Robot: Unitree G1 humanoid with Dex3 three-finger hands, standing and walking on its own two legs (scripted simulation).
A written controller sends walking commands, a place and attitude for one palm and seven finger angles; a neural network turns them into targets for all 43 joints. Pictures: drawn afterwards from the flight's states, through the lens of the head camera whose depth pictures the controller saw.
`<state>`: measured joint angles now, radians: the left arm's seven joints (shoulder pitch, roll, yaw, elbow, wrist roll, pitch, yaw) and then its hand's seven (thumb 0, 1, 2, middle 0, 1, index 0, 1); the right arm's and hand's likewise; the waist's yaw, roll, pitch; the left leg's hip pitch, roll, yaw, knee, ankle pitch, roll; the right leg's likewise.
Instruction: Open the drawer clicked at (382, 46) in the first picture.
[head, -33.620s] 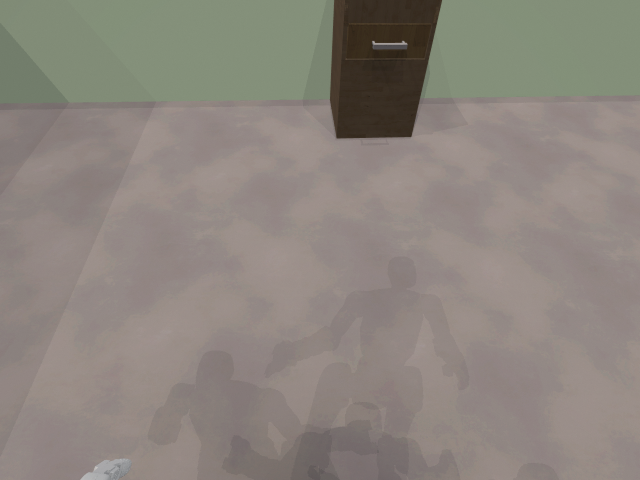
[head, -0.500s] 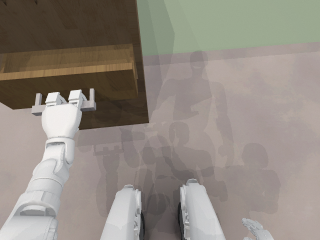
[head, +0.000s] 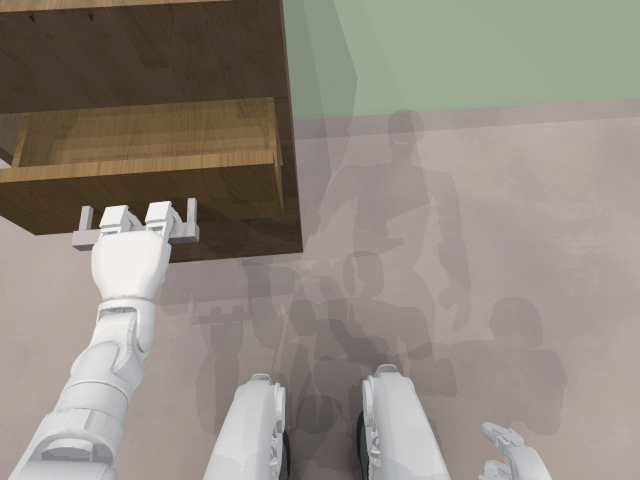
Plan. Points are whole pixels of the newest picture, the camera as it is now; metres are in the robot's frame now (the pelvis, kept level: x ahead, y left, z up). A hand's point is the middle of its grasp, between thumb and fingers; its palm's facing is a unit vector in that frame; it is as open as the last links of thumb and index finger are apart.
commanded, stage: pull the drawer open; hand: left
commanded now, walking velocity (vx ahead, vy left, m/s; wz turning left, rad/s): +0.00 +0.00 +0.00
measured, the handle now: (138, 223) +0.44 +0.27 -0.06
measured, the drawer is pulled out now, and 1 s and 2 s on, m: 0.10 0.15 0.20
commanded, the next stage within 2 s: none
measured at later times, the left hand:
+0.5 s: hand (151, 283) +0.36 +0.24 -0.08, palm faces -0.04 -0.05 -1.00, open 6.2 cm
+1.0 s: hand (150, 305) +0.33 +0.24 -0.08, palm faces -0.05 -0.05 -1.00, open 6.2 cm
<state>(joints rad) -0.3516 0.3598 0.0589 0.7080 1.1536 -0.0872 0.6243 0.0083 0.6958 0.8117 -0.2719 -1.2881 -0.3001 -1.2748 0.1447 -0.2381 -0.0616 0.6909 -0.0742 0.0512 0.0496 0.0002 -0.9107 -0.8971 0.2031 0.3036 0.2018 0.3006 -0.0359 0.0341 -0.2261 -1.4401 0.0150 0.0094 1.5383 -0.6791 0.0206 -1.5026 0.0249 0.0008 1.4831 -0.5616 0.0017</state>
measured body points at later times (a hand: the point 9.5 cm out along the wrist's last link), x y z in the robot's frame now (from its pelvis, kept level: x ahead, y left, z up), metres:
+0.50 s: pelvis +0.00 +0.00 +0.00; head +0.17 +0.00 +0.42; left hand +0.35 +0.24 -0.03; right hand +0.13 -0.25 -0.14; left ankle +0.01 +0.11 -0.56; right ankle +0.05 -0.12 -0.56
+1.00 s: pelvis +0.00 -0.01 +0.00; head +0.16 -0.01 +0.43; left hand +0.33 +0.24 -0.03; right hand +0.16 -0.25 -0.14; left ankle +0.01 +0.11 -0.56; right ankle +0.05 -0.12 -0.56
